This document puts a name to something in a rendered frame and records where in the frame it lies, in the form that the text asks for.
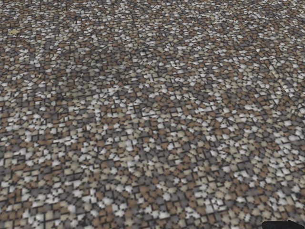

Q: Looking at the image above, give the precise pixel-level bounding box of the robot right hand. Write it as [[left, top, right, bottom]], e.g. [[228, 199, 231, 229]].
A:
[[261, 219, 305, 229]]

